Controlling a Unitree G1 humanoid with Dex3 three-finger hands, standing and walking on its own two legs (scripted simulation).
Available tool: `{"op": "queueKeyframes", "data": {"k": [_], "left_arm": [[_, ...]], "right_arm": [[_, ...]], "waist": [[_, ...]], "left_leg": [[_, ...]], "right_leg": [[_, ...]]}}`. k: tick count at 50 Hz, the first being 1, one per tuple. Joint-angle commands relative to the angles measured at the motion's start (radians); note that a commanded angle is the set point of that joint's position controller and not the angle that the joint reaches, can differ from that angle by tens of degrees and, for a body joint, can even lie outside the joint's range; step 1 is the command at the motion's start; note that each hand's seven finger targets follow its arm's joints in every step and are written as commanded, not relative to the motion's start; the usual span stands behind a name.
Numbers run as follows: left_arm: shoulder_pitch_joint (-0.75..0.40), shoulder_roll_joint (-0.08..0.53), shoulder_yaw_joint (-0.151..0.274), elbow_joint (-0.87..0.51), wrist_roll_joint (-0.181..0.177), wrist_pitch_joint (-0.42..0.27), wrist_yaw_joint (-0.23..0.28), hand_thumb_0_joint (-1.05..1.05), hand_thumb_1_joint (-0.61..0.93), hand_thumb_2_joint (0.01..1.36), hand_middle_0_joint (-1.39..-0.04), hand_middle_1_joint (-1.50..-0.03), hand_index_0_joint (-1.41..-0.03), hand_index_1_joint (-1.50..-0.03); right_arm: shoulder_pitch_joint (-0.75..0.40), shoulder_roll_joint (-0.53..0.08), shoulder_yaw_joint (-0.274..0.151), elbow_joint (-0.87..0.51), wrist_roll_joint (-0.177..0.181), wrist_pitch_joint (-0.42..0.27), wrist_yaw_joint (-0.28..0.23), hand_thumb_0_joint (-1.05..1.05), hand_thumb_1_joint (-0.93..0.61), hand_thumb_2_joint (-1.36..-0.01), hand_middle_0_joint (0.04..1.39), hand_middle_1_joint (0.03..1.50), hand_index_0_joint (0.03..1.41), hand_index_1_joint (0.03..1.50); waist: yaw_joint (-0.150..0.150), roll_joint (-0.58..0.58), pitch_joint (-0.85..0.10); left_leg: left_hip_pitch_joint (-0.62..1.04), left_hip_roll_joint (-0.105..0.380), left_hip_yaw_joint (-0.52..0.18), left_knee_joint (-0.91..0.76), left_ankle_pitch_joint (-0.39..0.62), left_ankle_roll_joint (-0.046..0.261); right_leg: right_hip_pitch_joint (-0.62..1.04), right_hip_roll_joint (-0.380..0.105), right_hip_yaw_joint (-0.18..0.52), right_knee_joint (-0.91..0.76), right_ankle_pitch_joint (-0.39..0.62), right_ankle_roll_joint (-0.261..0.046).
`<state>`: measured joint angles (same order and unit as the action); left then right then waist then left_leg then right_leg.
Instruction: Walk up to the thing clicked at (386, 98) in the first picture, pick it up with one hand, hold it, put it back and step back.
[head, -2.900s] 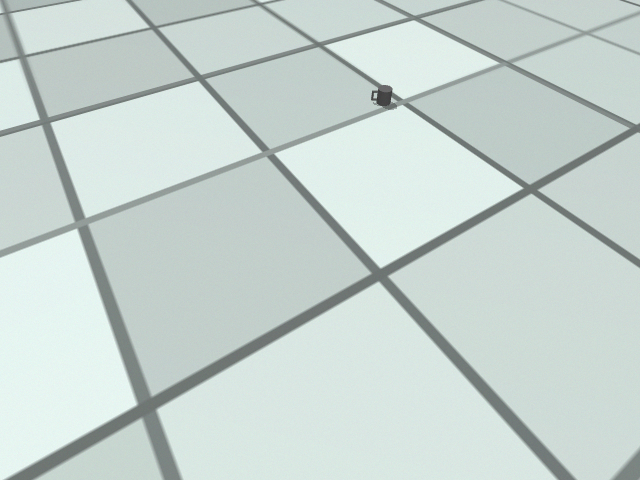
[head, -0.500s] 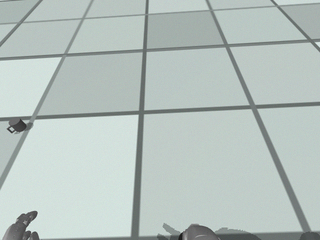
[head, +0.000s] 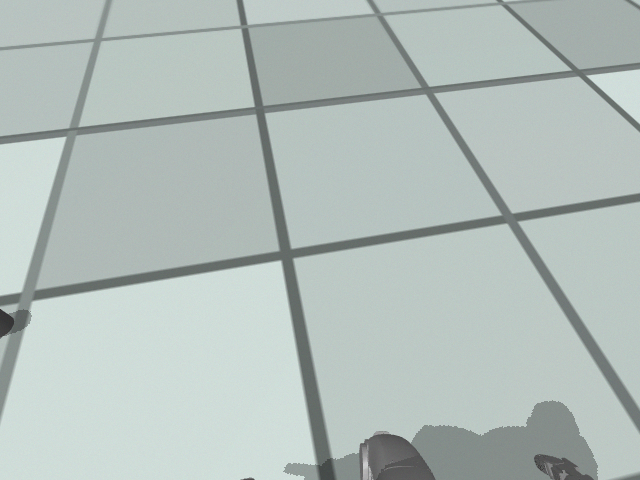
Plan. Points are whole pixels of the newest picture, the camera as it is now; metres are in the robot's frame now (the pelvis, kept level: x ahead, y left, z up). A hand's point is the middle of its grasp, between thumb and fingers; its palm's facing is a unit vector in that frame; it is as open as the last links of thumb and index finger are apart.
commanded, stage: walk up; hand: left
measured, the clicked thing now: out of the picture +0.69 +1.04 -0.70
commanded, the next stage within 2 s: none
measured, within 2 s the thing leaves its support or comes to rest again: neither
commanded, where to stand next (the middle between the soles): +0.26 +1.05 m, yaw -32 degrees
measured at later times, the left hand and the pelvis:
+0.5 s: hand out of the picture +0.23 +0.56 -0.12, palm faces -0.16 -0.74 -0.66, open 7.4 cm; pelvis +0.11 +0.23 -0.03, yaw -9 degrees
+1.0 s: hand out of the picture +0.30 +0.72 -0.11, palm faces -0.26 -0.74 -0.63, open 7.4 cm; pelvis +0.16 +0.43 -0.02, yaw -16 degrees
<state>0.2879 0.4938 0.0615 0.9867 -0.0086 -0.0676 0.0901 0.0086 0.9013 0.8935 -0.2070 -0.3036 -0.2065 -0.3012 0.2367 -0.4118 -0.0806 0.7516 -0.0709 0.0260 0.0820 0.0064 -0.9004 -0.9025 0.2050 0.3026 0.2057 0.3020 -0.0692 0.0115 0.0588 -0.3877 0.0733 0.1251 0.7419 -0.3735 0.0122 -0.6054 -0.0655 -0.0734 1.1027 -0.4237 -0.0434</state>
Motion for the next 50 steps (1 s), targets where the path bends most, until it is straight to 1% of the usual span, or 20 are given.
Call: {"op": "queueKeyframes", "data": {"k": [1, 4, 5, 6, 7, 8, 13, 19, 22, 23, 24, 25, 29, 32, 35, 36, 37, 38, 44, 50], "left_arm": [[0.106, 0.154, 0.041, -0.049, -0.011, -0.023, 0.008, 0.000, 0.900, 0.900, -0.200, -0.300, -0.200, -0.300], [0.344, 0.212, 0.087, 0.007, 0.004, -0.027, 0.029, 0.000, 0.900, 0.900, -0.200, -0.300, -0.200, -0.300], [0.399, 0.285, 0.115, -0.005, 0.022, -0.029, 0.047, 0.000, 0.900, 0.900, -0.200, -0.300, -0.200, -0.300], [0.333, 0.338, 0.115, -0.063, 0.030, -0.028, 0.058, 0.000, 0.900, 0.900, -0.200, -0.300, -0.200, -0.300], [0.237, 0.355, 0.114, -0.108, 0.008, -0.020, 0.062, 0.000, 0.900, 0.900, -0.200, -0.300, -0.200, -0.300], [0.166, 0.338, 0.105, -0.141, -0.001, -0.024, 0.066, 0.000, 0.900, 0.900, -0.200, -0.300, -0.200, -0.300], [0.039, 0.276, 0.103, -0.195, 0.031, -0.033, 0.038, 0.000, 0.900, 0.900, -0.200, -0.300, -0.200, -0.300], [0.040, 0.351, 0.130, -0.222, 0.059, -0.033, 0.024, 0.000, 0.900, 0.900, -0.200, -0.300, -0.200, -0.300], [-0.012, 0.283, 0.095, -0.231, 0.054, -0.021, 0.020, 0.000, 0.900, 0.900, -0.200, -0.300, -0.200, -0.300], [-0.021, 0.181, 0.063, -0.236, 0.045, -0.016, 0.026, 0.000, 0.900, 0.900, -0.200, -0.300, -0.200, -0.300], [-0.044, 0.144, 0.047, -0.260, 0.028, -0.016, 0.048, 0.000, 0.900, 0.900, -0.200, -0.300, -0.200, -0.300], [-0.053, 0.176, 0.039, -0.236, 0.021, -0.024, 0.067, 0.000, 0.900, 0.900, -0.200, -0.300, -0.200, -0.300], [0.109, 0.210, 0.055, -0.131, -0.011, -0.020, 0.039, 0.000, 0.900, 0.900, -0.200, -0.300, -0.200, -0.300], [0.133, 0.170, 0.049, -0.147, -0.009, -0.011, 0.026, 0.000, 0.900, 0.900, -0.200, -0.300, -0.200, -0.300], [0.362, 0.188, 0.077, -0.105, 0.006, -0.014, 0.043, 0.000, 0.900, 0.900, -0.200, -0.300, -0.200, -0.300], [0.373, 0.260, 0.106, -0.125, 0.031, -0.017, 0.054, 0.000, 0.900, 0.900, -0.200, -0.300, -0.200, -0.300], [0.322, 0.300, 0.112, -0.186, 0.044, -0.018, 0.061, 0.000, 0.900, 0.900, -0.200, -0.300, -0.200, -0.300], [0.232, 0.317, 0.111, -0.218, 0.029, -0.013, 0.066, 0.000, 0.900, 0.900, -0.200, -0.300, -0.200, -0.300], [0.043, 0.280, 0.107, -0.259, 0.049, -0.024, 0.039, 0.000, 0.900, 0.900, -0.200, -0.300, -0.200, -0.300], [0.085, 0.347, 0.133, -0.236, 0.061, -0.019, 0.023, 0.000, 0.900, 0.900, -0.200, -0.300, -0.200, -0.300]], "right_arm": [[-0.073, -0.240, -0.080, -0.117, -0.012, -0.018, -0.028, 0.000, -0.900, -0.900, 0.200, 0.300, 0.200, 0.300], [-0.180, -0.205, -0.060, -0.165, 0.009, 0.001, -0.013, 0.000, -0.900, -0.900, 0.200, 0.300, 0.200, 0.300], [-0.128, -0.142, -0.037, -0.173, 0.018, -0.001, -0.011, 0.000, -0.900, -0.900, 0.200, 0.300, 0.200, 0.300], [-0.042, -0.143, -0.031, -0.160, 0.016, 0.012, -0.016, 0.000, -0.900, -0.900, 0.200, 0.300, 0.200, 0.300], [-0.040, -0.245, -0.068, -0.150, 0.008, 0.030, -0.025, 0.000, -0.900, -0.900, 0.200, 0.300, 0.200, 0.300], [-0.064, -0.269, -0.078, -0.138, 0.006, 0.039, -0.032, 0.000, -0.900, -0.900, 0.200, 0.300, 0.200, 0.300], [0.007, -0.250, -0.082, -0.068, 0.003, 0.048, 0.008, 0.000, -0.900, -0.900, 0.200, 0.300, 0.200, 0.300], [-0.059, -0.251, -0.104, -0.101, 0.001, 0.048, 0.040, 0.000, -0.900, -0.900, 0.200, 0.300, 0.200, 0.300], [0.122, -0.265, -0.130, -0.054, -0.015, 0.024, 0.022, 0.000, -0.900, -0.900, 0.200, 0.300, 0.200, 0.300], [0.204, -0.325, -0.145, -0.050, -0.039, 0.013, 0.007, 0.000, -0.900, -0.900, 0.200, 0.300, 0.200, 0.300], [0.118, -0.439, -0.155, -0.085, -0.021, 0.001, -0.006, 0.000, -0.900, -0.900, 0.200, 0.300, 0.200, 0.300], [0.056, -0.433, -0.159, -0.091, -0.008, 0.000, -0.017, 0.000, -0.900, -0.900, 0.200, 0.300, 0.200, 0.300], [-0.031, -0.279, -0.115, -0.145, -0.007, -0.003, -0.041, 0.000, -0.900, -0.900, 0.200, 0.300, 0.200, 0.300], [-0.045, -0.233, -0.095, -0.188, -0.022, 0.012, -0.038, 0.000, -0.900, -0.900, 0.200, 0.300, 0.200, 0.300], [-0.161, -0.214, -0.079, -0.243, -0.010, 0.030, -0.028, 0.000, -0.900, -0.900, 0.200, 0.300, 0.200, 0.300], [-0.090, -0.160, -0.061, -0.241, 0.004, 0.030, -0.023, 0.000, -0.900, -0.900, 0.200, 0.300, 0.200, 0.300], [0.021, -0.144, -0.052, -0.228, 0.006, 0.034, -0.025, 0.000, -0.900, -0.900, 0.200, 0.300, 0.200, 0.300], [0.028, -0.235, -0.083, -0.211, -0.001, 0.054, -0.041, 0.000, -0.900, -0.900, 0.200, 0.300, 0.200, 0.300], [0.046, -0.252, -0.102, -0.144, -0.008, 0.065, 0.001, 0.000, -0.900, -0.900, 0.200, 0.300, 0.200, 0.300], [-0.011, -0.239, -0.099, -0.151, 0.000, 0.066, 0.013, 0.000, -0.900, -0.900, 0.200, 0.300, 0.200, 0.300]], "waist": [[0.004, 0.206, -0.109], [0.168, 0.010, -0.200], [0.203, -0.151, -0.204], [0.128, -0.143, -0.228], [0.107, -0.023, -0.210], [0.097, 0.028, -0.146], [0.013, -0.094, -0.068], [0.048, -0.187, -0.057], [-0.064, -0.052, -0.121], [-0.134, 0.216, -0.093], [-0.101, 0.421, -0.061], [-0.065, 0.337, -0.047], [0.000, 0.249, -0.105], [0.004, 0.223, -0.103], [0.158, 0.087, -0.148], [0.175, -0.056, -0.159], [0.113, -0.133, -0.226], [0.093, 0.003, -0.204], [0.022, -0.105, -0.043], [0.080, -0.197, -0.056]], "left_leg": [[0.156, 0.229, -0.224, -0.241, 0.482, 0.250], [-0.112, 0.086, -0.030, 0.108, 0.453, 0.113], [-0.360, 0.009, -0.051, 0.296, 0.092, 0.037], [-0.450, -0.002, -0.148, 0.472, -0.164, -0.017], [-0.448, -0.001, -0.255, 0.605, -0.184, -0.057], [-0.465, 0.044, -0.284, 0.644, -0.145, -0.061], [-0.229, 0.054, -0.236, 0.457, -0.006, -0.027], [-0.116, 0.019, -0.134, 0.220, -0.086, -0.006], [0.180, -0.051, -0.101, -0.037, -0.050, 0.008], [0.232, 0.052, -0.311, -0.295, -0.146, 0.037], [0.230, 0.253, -0.672, -0.385, 0.044, 0.137], [0.150, 0.302, -0.756, -0.397, 0.067, 0.228], [0.238, 0.186, -0.366, -0.155, 0.620, 0.206], [0.148, 0.155, -0.278, -0.141, 0.652, 0.200], [-0.116, 0.059, -0.134, 0.102, 0.509, 0.095], [-0.317, -0.015, -0.107, 0.280, 0.269, 0.023], [-0.452, -0.031, -0.178, 0.458, -0.205, -0.028], [-0.418, -0.021, -0.268, 0.614, -0.241, -0.034], [-0.222, 0.015, -0.226, 0.597, -0.031, -0.012], [-0.148, 0.007, -0.123, 0.283, -0.169, 0.002]], "right_leg": [[0.075, -0.034, -0.018, -0.229, 0.079, -0.004], [0.601, 0.010, -0.012, -0.559, 0.366, -0.008], [0.801, -0.112, 0.215, -0.636, 0.302, -0.062], [0.782, -0.360, 0.597, -0.719, 0.139, -0.137], [0.664, -0.454, 0.760, -0.750, 0.064, -0.274], [0.557, -0.448, 0.725, -0.756, 0.031, -0.309], [0.213, -0.209, 0.274, -0.658, 0.115, -0.166], [0.092, -0.195, 0.276, -0.609, -0.035, -0.182], [-0.063, -0.096, 0.168, -0.300, 0.077, -0.092], [-0.205, 0.071, 0.040, 0.014, -0.009, -0.030], [-0.380, 0.171, 0.076, 0.131, -0.259, -0.012], [-0.324, 0.082, 0.165, 0.193, -0.212, -0.036], [-0.166, 0.023, 0.055, 0.056, -0.041, 0.006], [0.025, 0.020, -0.009, -0.122, -0.014, 0.001], [0.488, 0.014, 0.027, -0.532, 0.291, -0.038], [0.660, -0.084, 0.238, -0.589, 0.251, -0.070], [0.746, -0.353, 0.624, -0.650, 0.201, -0.157], [0.560, -0.477, 0.755, -0.720, 0.101, -0.281], [0.113, -0.205, 0.334, -0.669, -0.101, -0.166], [0.102, -0.189, 0.325, -0.614, -0.095, -0.175]]}}
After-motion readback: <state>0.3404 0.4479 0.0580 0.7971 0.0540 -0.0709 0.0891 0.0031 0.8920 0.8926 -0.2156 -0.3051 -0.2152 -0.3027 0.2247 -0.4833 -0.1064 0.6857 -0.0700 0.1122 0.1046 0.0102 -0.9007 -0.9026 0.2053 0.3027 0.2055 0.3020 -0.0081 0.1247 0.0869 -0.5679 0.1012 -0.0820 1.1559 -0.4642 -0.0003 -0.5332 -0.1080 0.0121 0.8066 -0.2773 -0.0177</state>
